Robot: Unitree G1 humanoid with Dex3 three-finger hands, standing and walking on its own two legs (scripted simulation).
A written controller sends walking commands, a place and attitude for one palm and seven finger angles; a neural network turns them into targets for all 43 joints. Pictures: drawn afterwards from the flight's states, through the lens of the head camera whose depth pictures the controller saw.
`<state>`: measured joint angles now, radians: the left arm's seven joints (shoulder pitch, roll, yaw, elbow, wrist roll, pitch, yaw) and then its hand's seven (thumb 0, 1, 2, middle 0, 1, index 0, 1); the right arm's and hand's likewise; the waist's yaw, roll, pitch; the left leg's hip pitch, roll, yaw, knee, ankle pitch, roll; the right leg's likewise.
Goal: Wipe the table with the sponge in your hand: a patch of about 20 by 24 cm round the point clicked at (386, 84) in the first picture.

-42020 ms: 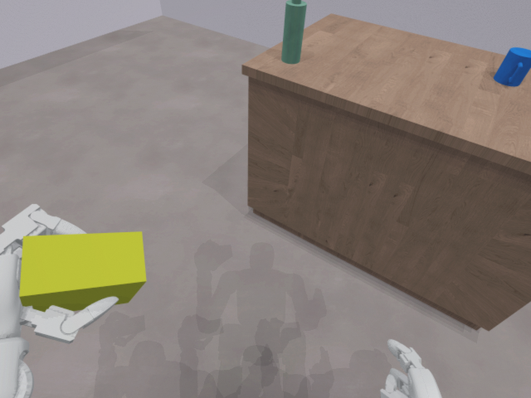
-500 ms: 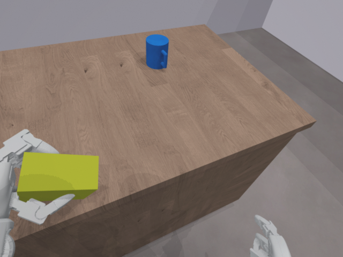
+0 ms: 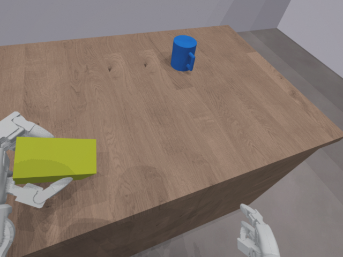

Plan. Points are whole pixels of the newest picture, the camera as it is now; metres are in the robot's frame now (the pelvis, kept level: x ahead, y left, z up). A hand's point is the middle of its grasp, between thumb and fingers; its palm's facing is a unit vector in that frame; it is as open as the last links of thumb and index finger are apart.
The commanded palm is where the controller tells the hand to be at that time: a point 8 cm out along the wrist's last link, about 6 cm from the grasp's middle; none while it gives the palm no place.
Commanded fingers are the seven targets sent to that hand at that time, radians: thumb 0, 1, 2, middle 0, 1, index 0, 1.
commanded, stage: come to a stop and stand still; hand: left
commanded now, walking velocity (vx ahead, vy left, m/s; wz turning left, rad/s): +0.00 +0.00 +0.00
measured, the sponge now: (65, 161) +0.24 +0.23 +0.13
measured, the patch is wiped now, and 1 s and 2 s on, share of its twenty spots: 0.00 0.00 0.00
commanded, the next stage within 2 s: look again from close up in 0.14 s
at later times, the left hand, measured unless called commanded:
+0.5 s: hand (60, 166) +0.22 +0.22 +0.16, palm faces +0.38 -0.85 -0.38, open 9.9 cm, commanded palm +0.16 +0.25 +0.18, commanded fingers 0.00 0.10 1.30 -1.20 -1.60 -1.20 -1.60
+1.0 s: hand (38, 142) +0.23 +0.25 +0.19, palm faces +0.48 -0.79 -0.38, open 9.9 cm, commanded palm +0.15 +0.24 +0.18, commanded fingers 0.00 0.10 1.30 -1.20 -1.60 -1.20 -1.60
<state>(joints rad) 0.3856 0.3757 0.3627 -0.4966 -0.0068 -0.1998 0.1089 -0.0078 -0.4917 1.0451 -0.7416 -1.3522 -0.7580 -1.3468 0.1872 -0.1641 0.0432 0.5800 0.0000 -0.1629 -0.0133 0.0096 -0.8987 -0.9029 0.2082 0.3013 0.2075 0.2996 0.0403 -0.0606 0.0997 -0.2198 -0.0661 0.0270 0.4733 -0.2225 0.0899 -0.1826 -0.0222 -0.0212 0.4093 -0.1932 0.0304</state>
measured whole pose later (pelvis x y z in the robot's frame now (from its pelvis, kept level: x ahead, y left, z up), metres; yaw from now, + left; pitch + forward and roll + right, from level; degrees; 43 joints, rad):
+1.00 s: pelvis -0.02 -0.03 +0.00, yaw -1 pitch -1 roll -1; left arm 0.21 0.43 0.46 -0.33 -0.04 -0.23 0.10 -0.01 -0.49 1.05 -0.74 -1.35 -0.76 -1.35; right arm 0.19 -0.21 0.02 0.59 0.01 -0.16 0.00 0.01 -0.90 -0.90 0.21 0.30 0.21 0.30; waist 0.05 -0.01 0.07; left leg -0.26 -0.02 0.03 0.49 -0.21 0.05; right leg -0.23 0.03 -0.02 0.43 -0.18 -0.01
